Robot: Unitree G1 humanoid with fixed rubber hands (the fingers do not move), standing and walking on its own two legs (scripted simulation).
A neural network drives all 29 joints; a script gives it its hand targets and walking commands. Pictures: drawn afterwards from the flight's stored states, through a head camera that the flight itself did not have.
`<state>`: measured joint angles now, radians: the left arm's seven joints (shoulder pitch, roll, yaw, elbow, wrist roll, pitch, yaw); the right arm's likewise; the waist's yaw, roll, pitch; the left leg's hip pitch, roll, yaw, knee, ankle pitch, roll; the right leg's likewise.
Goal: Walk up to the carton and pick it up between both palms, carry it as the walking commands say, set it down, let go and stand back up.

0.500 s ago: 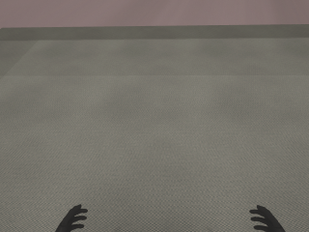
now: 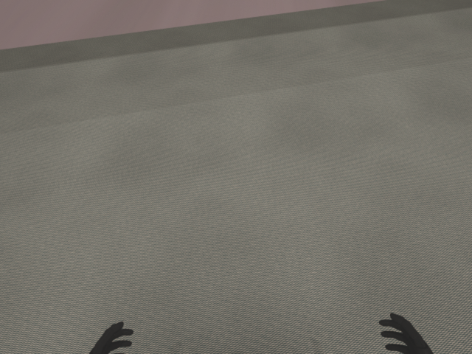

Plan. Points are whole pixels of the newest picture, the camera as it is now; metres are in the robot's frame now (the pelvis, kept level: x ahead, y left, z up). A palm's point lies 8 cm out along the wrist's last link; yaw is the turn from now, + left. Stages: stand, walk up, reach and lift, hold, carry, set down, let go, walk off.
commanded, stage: walk up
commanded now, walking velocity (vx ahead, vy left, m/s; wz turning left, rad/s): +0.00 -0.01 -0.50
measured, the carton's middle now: out of the picture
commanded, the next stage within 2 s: none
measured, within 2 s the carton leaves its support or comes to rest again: neither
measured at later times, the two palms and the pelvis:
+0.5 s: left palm out of the picture +0.09 +0.26 -0.10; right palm out of the picture +0.08 -0.27 -0.06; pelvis -0.05 +0.01 +0.01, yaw -7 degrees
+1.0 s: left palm out of the picture +0.09 +0.16 -0.07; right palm out of the picture -0.02 -0.34 -0.10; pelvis -0.09 -0.05 +0.00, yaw -18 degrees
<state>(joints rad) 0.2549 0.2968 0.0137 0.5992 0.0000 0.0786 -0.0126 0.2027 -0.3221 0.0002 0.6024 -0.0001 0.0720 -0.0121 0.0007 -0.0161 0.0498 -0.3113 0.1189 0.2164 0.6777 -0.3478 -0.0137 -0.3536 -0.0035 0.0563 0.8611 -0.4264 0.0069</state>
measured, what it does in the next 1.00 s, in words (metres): walks backwards, turning right: right foot, then left foot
